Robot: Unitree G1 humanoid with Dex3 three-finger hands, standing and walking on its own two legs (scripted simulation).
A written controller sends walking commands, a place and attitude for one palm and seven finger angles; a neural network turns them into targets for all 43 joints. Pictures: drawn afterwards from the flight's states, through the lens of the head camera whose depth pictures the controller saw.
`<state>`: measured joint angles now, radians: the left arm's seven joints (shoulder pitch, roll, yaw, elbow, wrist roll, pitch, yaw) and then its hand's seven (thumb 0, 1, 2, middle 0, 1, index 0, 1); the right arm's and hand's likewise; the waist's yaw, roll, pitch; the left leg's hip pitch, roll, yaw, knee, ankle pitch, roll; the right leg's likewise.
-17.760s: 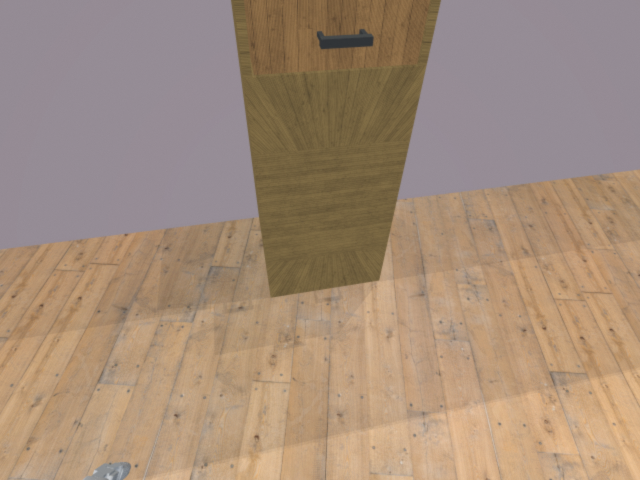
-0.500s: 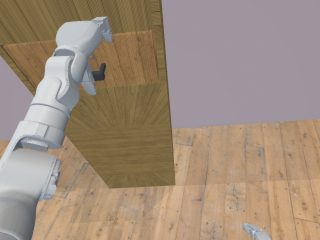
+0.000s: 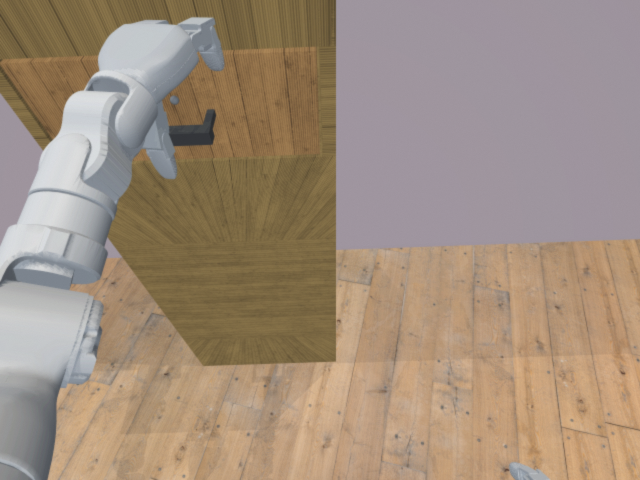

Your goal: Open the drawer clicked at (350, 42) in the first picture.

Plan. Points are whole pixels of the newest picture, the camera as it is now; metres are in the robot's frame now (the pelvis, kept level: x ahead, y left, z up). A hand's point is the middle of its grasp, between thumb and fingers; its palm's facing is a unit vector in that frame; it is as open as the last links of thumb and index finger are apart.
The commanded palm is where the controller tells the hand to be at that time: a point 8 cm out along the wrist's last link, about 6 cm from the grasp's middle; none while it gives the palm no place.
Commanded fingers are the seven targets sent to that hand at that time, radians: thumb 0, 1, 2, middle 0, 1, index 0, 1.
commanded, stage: move the hooked fingers above the handle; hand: left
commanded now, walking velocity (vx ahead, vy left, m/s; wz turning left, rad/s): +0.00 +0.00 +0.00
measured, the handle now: (172, 127) +0.52 +0.21 +0.17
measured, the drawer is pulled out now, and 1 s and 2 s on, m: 0.00 0.00 0.00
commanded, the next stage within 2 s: none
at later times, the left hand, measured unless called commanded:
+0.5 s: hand (124, 139) +0.45 +0.24 +0.20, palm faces -0.05 +0.08 -1.00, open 13.8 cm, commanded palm +0.45 +0.22 +0.28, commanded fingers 0.00 -0.50 0.30 -0.30 -1.20 -0.30 -1.20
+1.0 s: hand (144, 100) +0.48 +0.21 +0.23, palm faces +0.05 +0.01 -1.00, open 13.4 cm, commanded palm +0.45 +0.24 +0.28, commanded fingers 0.00 -0.50 0.30 -0.30 -1.20 -0.30 -1.20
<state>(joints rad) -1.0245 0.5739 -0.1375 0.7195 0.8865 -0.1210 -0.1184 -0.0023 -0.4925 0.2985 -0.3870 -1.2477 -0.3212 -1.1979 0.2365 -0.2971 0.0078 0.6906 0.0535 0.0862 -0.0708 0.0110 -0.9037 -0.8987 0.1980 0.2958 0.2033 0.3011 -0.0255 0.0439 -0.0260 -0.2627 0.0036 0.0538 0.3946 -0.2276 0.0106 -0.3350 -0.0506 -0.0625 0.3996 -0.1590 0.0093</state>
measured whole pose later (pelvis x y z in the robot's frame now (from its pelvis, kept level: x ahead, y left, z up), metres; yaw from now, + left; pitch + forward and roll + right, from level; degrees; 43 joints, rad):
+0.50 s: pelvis +0.00 +0.00 +0.00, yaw +1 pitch +5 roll +0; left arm -0.96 0.64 -0.20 0.68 0.93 -0.03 -0.24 0.00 -0.49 0.30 -0.33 -1.21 -0.33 -1.21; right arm 0.28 -0.31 -0.01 0.64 0.06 0.11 -0.08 0.01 -0.90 -0.90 0.20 0.30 0.21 0.30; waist 0.01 0.04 -0.01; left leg -0.25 0.00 0.04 0.39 -0.23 0.02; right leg -0.32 -0.06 -0.07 0.40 -0.16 0.01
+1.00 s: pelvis +0.00 -0.01 +0.00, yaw -2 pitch +5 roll +1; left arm -1.04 0.60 -0.08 0.86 0.97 0.06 -0.14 0.00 -0.49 0.30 -0.40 -1.23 -0.38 -1.26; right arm 0.14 -0.25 0.07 0.65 0.07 0.16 -0.08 0.01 -0.90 -0.90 0.20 0.30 0.21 0.30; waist -0.03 0.08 -0.03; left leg -0.23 0.02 0.09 0.38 -0.22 0.00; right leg -0.34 -0.03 -0.03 0.41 -0.16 0.01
